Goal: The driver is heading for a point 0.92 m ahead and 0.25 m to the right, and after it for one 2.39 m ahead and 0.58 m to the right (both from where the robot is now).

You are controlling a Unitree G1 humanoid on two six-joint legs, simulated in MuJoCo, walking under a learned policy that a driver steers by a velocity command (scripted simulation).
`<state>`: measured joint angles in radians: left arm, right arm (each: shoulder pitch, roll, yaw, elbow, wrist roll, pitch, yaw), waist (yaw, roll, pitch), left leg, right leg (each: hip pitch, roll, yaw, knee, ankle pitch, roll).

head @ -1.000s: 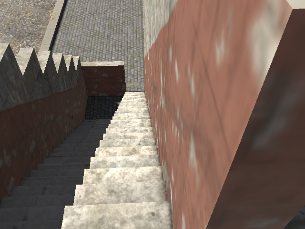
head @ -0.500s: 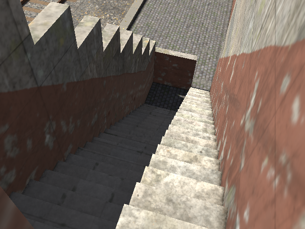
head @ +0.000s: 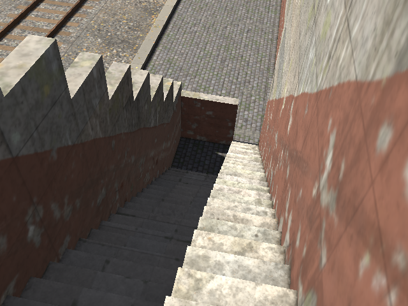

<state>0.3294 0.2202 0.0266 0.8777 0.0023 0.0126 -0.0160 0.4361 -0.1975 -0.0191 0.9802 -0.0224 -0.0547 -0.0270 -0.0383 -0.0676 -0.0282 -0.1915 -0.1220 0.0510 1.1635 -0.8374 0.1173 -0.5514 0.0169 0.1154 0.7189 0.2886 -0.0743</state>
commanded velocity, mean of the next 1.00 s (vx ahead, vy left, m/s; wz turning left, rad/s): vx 0.50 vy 0.00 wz -0.53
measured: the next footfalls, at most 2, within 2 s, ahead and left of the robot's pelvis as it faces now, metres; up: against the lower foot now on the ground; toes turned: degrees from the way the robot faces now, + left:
right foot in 0.08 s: +0.10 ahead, -0.11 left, -0.20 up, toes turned +0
left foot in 0.36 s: +0.32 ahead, +0.09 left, -0.22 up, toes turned -11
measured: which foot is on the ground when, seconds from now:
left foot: down 0.00-0.06, up 0.08-0.34, down 0.36-0.54, up 0.56-0.62, down 0.64-0.90, up 0.92-1.00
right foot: up 0.00-0.06, down 0.08-0.52, up 0.54-0.90, down 0.92-1.00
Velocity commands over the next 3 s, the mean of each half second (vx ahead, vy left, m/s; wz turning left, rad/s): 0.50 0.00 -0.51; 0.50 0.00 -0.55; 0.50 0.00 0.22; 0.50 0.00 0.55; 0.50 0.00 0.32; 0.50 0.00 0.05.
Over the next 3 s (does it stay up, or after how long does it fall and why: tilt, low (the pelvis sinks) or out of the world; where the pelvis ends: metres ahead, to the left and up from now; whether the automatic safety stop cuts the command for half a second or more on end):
stays up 1.42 -0.30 -1.19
